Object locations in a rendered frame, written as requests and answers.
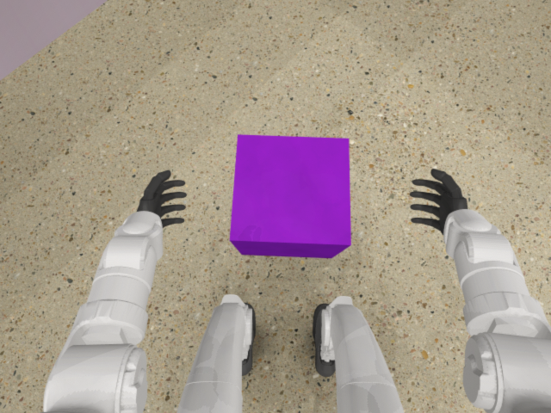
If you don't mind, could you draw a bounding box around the robot left upper arm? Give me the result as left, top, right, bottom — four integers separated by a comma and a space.
41, 343, 148, 413

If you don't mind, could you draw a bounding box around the robot right hand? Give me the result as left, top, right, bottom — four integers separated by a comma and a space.
410, 169, 467, 234

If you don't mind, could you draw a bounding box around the right robot thigh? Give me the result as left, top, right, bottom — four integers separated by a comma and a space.
322, 305, 405, 413

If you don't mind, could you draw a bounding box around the right robot forearm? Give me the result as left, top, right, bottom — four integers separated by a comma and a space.
443, 209, 551, 340

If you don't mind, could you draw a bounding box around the left robot forearm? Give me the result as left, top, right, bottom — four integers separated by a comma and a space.
43, 211, 163, 412

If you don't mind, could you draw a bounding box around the robot left hand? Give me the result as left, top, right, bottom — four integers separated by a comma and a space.
137, 170, 187, 228

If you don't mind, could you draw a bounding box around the left robot foot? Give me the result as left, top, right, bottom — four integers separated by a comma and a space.
242, 303, 256, 376

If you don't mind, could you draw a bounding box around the carton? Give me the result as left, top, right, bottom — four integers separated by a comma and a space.
230, 134, 351, 258

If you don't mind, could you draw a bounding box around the robot right upper arm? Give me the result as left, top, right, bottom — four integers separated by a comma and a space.
462, 332, 551, 413

